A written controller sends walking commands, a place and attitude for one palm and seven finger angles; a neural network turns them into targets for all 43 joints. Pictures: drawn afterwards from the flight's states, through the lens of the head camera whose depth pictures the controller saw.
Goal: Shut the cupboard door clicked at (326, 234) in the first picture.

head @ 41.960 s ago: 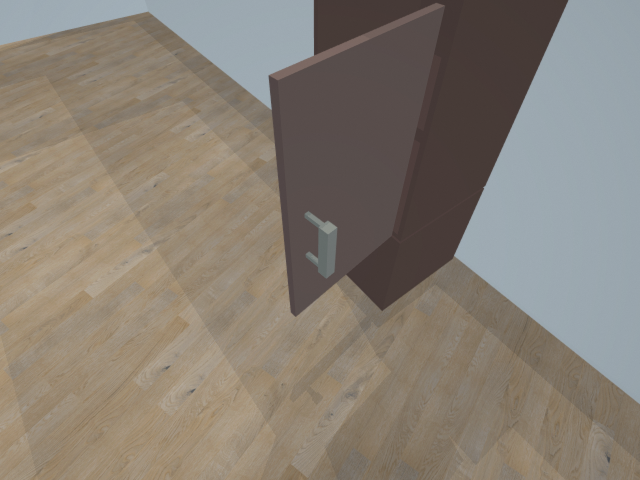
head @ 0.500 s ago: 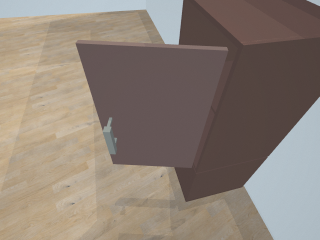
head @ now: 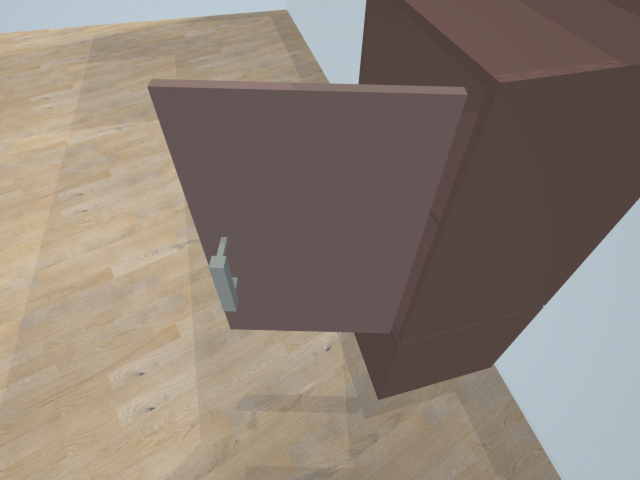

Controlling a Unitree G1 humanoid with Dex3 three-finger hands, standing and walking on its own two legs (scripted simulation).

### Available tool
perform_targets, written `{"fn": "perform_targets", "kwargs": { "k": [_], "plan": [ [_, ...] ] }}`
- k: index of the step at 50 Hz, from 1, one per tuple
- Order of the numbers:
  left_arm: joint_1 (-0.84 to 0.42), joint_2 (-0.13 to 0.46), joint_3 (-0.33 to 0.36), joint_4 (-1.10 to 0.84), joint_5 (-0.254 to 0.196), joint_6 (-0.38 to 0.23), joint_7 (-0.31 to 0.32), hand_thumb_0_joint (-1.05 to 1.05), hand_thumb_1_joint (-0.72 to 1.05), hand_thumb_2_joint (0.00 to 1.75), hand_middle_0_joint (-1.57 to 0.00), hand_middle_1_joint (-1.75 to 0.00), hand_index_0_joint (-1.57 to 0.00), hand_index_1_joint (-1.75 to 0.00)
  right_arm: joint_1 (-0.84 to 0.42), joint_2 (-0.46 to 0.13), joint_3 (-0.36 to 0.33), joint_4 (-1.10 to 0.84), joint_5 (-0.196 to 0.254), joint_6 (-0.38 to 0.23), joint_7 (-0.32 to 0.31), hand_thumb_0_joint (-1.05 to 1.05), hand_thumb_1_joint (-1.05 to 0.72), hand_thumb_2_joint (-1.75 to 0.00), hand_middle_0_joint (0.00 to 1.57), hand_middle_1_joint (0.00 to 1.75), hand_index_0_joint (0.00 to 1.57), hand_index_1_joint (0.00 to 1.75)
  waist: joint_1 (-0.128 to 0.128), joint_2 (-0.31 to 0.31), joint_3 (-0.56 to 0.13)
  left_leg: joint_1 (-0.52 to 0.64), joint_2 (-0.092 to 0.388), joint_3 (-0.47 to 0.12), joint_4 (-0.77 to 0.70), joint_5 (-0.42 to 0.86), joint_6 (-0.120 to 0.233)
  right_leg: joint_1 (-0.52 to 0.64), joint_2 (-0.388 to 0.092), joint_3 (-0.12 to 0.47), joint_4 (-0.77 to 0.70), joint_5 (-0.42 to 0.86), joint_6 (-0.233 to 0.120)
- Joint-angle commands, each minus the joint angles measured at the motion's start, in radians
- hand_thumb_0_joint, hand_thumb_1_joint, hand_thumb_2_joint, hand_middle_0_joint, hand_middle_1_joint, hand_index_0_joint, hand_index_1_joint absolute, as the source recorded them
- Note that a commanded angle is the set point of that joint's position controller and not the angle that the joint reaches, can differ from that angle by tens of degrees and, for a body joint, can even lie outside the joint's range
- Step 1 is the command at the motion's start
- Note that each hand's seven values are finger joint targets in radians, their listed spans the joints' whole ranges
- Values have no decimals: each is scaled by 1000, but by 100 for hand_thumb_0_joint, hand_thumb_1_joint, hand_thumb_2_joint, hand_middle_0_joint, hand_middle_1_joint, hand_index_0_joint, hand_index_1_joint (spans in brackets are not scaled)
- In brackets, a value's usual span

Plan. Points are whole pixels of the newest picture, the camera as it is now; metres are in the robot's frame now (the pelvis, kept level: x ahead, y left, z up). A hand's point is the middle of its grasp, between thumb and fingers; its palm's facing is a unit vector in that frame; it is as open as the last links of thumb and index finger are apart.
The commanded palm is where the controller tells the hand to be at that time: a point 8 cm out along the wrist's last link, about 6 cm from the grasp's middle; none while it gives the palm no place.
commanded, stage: raise the hand and make a fist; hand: left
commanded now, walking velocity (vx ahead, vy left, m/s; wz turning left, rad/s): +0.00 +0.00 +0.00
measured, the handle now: (227, 274) +0.45 +0.19 -0.08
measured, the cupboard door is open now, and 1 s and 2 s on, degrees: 73 73 73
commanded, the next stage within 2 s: bring the fist close to the handle in 2.00 s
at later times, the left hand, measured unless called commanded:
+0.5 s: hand out of the picture +0.13 +0.16 -0.10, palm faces +0.07 -1.00 +0.03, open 6.2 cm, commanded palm +0.12 +0.22 -0.07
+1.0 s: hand (178, 440) +0.18 +0.19 -0.06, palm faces +0.15 -0.99 -0.05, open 3.8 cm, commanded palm +0.15 +0.23 -0.07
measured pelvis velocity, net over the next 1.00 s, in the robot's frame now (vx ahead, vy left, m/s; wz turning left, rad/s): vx -0.01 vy -0.02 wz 0.08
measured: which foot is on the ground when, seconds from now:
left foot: down 0.00-1.00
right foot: down 0.00-0.12, up 0.14-0.26, down 0.28-1.00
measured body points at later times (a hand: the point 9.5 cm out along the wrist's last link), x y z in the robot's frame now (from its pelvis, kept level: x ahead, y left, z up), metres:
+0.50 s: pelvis -0.02 -0.03 -0.09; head +0.02 -0.01 +0.35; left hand +0.12 +0.21 -0.09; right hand +0.22 -0.27 -0.12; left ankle +0.01 +0.06 -0.74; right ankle +0.03 -0.10 -0.74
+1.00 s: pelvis -0.01 -0.02 -0.11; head +0.07 -0.01 +0.34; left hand +0.16 +0.24 -0.05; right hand +0.18 -0.25 -0.20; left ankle +0.01 +0.06 -0.74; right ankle +0.03 -0.10 -0.74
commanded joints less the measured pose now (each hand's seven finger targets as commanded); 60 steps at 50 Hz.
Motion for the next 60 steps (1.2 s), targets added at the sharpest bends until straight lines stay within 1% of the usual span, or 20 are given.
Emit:
{"fn": "perform_targets", "kwargs": {
  "k": [1, 4, 5, 6, 7, 8, 9, 11, 14, 19, 23, 26, 28, 33, 39, 43, 48, 51, 57, 60],
  "plan": [
    [65, 107, 19, -21, 3, -9, 4, 0, 90, 90, -20, -30, -20, -30, 40, -117, -23, -25, 2, -21, -7, 0, -90, -90, 20, 30, 20, 30, 5, -1, -4, 79, 166, -184, -103, 241, -22, -69, -62, 66, -68, 166, -52],
    [112, 95, 16, -7, 18, -23, 38, 0, 90, 90, -20, -30, -20, -30, -12, -141, -27, -88, 11, -16, -5, 0, -90, -90, 20, 30, 20, 30, 13, -67, 28, 40, 195, -189, 70, 480, -45, -103, -81, 85, -91, 342, -34],
    [-757, 698, 451, -1675, -89, -284, 79, 0, 90, 90, -20, -30, -20, -30, 128, -365, -94, -350, 38, -216, -72, 0, -90, -90, 20, 30, 20, 30, -184, 113, -370, 453, 153, -266, 102, 664, -78, -222, 31, -82, 216, 473, -28],
    [0, 201, 52, -1331, -116, -205, 84, 0, 90, 90, -22, -32, -22, -32, 36, -216, 4, -332, 96, -323, -96, 0, -90, -90, 20, 30, 20, 30, -53, 434, -488, 598, 195, -314, 38, 684, -118, -335, 66, -72, 448, 34, -26],
    [29, 179, 98, -1317, -158, -155, 120, 0, 90, 90, -24, -34, -24, -34, 8, -221, -22, -285, 69, -337, -89, 0, -90, -90, 20, 30, 20, 30, -4, 379, -446, 449, 178, -305, -52, 694, -191, -289, 54, -38, 453, -31, -42],
    [258, -100, -71, -992, -150, -37, 93, 0, 90, 90, -25, -36, -25, -36, 4, -150, -33, -257, 57, -332, -45, 0, -90, -90, 20, 30, 20, 30, -38, 216, -261, 240, 179, -278, -131, 552, -164, -363, 32, -31, 399, -55, -33],
    [0, -30, -50, -1195, -167, -63, 81, 0, 90, 90, -27, -38, -27, -38, 7, -215, -75, -342, 52, -330, -6, 0, -90, -90, 20, 30, 20, 30, -58, 134, -132, 99, 166, -266, -73, 346, -149, -393, 14, -30, 330, -43, -37],
    [40, 9, 33, -1017, -165, -151, 28, 0, 90, 90, -31, -42, -31, -42, -61, -215, -83, -416, 40, -342, 4, 0, -90, -90, 20, 30, 20, 30, -57, -33, 40, -139, 99, -232, 69, 33, -131, -453, 15, -65, 186, -34, -53],
    [343, 10, 142, -819, -230, -355, -126, 0, 90, 90, -36, -48, -36, -48, -103, -202, -94, -514, 30, -316, 24, 0, -90, -90, 20, 30, 20, 30, 22, -335, -23, -401, 30, -160, 281, -99, -113, -501, 7, -21, 163, -153, -57],
    [339, 120, 224, -830, -277, -617, -396, 0, 90, 90, -46, -58, -46, -58, -203, -214, -121, -667, 37, -279, 47, 0, -90, -90, 20, 30, 20, 30, 61, -217, -115, -731, -3, -106, 515, -248, -109, -570, -23, 160, 347, -298, -65],
    [131, 208, 269, -1156, -305, -632, -362, 0, 90, 90, -53, -66, -53, -66, -214, -219, -115, -769, 38, -280, 41, 0, -90, -90, 20, 30, 20, 30, 72, 108, -299, -710, 8, -121, 557, -299, -81, -665, 5, 154, 445, -416, -77],
    [4, 202, 225, -1457, -306, -716, -298, 0, 90, 90, -58, -72, -58, -72, -164, -197, -98, -754, 28, -307, 27, 0, -90, -90, 20, 30, 20, 30, 18, 211, -441, -599, 32, -170, 602, -236, -64, -740, 36, 111, 516, -261, -76],
    [-38, 198, 175, -1546, -301, -759, -287, 0, 90, 90, -62, -76, -62, -76, -133, -205, -93, -708, 21, -324, 9, 0, -90, -90, 20, 30, 20, 30, -27, 182, -462, -593, 41, -185, 658, -186, -55, -777, 47, 114, 540, -204, -74],
    [67, 149, 106, -1271, -293, -646, -392, 0, 90, 90, -71, -86, -71, -86, -104, -221, -81, -657, 39, -317, -17, 0, -90, -90, 20, 30, 20, 30, -78, 20, -348, -760, 54, -188, 747, -167, -40, -773, 47, 112, 525, -163, -45],
    [232, 235, 298, -1246, -341, -302, -429, 0, 90, 90, -82, -98, -82, -98, -145, -184, -87, -758, 77, -225, -26, 0, -90, -90, 20, 30, 20, 30, 63, -90, -547, -782, 35, -160, 687, -52, -52, -441, -9, 178, 480, 46, 13],
    [232, 193, 349, -1358, -359, -385, -308, 0, 90, 90, -90, -106, -90, -106, -142, -136, -83, -740, 55, -217, -22, 0, -90, -90, 20, 30, 20, 30, 83, -43, -543, -752, 44, -175, 664, 34, -73, -407, 3, 133, 555, 297, -3],
    [160, 113, 183, -1283, -302, -564, -312, 0, 90, 90, -99, -116, -99, -116, -110, -165, -86, -684, 33, -237, -11, 0, -90, -90, 20, 30, 20, 30, -14, -16, -403, -748, 54, -186, 691, -14, -70, -670, 33, 66, 605, 127, -30],
    [161, 108, 123, -1228, -301, -584, -375, 0, 90, 90, -104, -122, -104, -122, -99, -200, -90, -696, 41, -249, -14, 0, -90, -90, 20, 30, 20, 30, -33, -1, -373, -743, 53, -197, 676, -107, -63, -761, 43, 45, 581, -71, -49],
    [143, 266, 277, -1386, -321, -541, -347, 0, 90, 90, -115, -134, -115, -134, -108, -213, -94, -740, 48, -236, -26, 0, -90, -90, 20, 30, 20, 30, 54, 115, -518, -624, 54, -221, 596, -75, -82, -724, 61, -4, 618, -69, -73],
    [197, 198, 263, -1411, -329, -529, -284, 0, 90, 90, -121, -140, -121, -140, -108, -193, -92, -748, 46, -216, -19, 0, -90, -90, 20, 30, 20, 30, 57, 114, -513, -560, 57, -234, 563, -4, -105, -725, 67, -40, 628, -15, -69]
  ]
}}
